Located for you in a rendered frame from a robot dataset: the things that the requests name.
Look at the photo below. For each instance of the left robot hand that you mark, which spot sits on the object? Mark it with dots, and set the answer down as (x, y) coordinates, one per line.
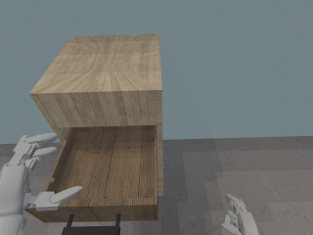
(14, 178)

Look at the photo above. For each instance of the left robot forearm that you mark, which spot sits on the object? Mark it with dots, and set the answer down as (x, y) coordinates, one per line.
(12, 224)

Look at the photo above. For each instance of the right robot hand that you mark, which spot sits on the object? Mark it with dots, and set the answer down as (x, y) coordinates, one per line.
(244, 223)

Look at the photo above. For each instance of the handle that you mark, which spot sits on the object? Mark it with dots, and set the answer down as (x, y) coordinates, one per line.
(92, 230)

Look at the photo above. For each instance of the cabinet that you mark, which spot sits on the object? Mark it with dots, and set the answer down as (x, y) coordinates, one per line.
(104, 80)

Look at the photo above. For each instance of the drawer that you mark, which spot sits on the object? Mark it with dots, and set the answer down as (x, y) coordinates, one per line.
(117, 168)

